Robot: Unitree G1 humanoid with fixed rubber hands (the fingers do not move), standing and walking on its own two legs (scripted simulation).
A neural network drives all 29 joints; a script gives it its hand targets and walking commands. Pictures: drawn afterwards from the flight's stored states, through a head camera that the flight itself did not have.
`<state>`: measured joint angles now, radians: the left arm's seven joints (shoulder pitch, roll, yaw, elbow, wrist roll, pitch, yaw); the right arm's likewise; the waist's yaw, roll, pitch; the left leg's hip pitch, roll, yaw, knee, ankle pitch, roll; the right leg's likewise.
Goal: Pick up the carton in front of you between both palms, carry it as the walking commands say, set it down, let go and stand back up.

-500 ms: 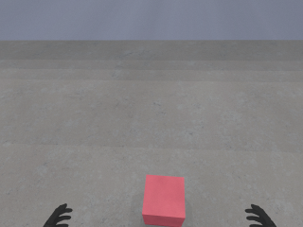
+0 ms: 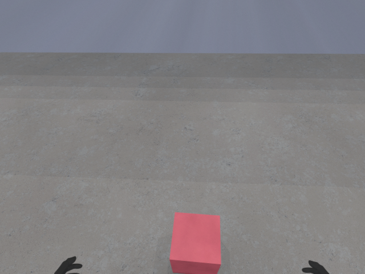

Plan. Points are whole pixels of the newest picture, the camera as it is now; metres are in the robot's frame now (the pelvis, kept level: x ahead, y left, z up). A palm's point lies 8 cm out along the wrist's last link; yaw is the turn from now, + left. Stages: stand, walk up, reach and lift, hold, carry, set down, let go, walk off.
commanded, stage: stand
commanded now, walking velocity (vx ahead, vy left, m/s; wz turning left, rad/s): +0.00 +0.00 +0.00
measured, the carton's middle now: (195, 245) +0.37 -0.02 -0.65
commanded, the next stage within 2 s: none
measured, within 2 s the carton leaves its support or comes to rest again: neither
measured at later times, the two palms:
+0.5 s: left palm out of the picture +0.08 +0.31 -0.10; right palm out of the picture +0.07 -0.30 -0.11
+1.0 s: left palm out of the picture +0.08 +0.32 -0.10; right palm out of the picture +0.07 -0.30 -0.11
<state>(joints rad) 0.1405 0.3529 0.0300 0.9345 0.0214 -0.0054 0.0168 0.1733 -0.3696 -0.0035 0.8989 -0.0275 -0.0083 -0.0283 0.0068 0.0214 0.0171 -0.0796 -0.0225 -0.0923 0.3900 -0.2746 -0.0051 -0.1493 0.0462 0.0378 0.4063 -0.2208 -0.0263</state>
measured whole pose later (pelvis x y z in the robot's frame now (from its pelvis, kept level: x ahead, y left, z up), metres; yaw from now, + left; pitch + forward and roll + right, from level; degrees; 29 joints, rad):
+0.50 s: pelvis -0.01 +0.00 +0.00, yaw +0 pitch -2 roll +0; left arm 0.12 0.37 0.02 1.03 0.01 -0.01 0.01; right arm 0.16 -0.38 0.00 0.99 -0.02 -0.01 -0.02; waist 0.01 0.02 0.03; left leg -0.07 -0.02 -0.09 0.35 -0.24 0.00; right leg -0.14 0.04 0.04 0.37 -0.18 -0.02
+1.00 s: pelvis -0.01 +0.00 +0.00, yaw +0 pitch -2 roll +0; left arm 0.10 0.38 0.01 1.07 0.01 -0.01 0.01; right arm 0.14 -0.39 0.00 1.02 -0.02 -0.01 -0.02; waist 0.01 0.01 0.04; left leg -0.06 -0.03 -0.08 0.33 -0.22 0.00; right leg -0.13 0.04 0.05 0.35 -0.17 -0.02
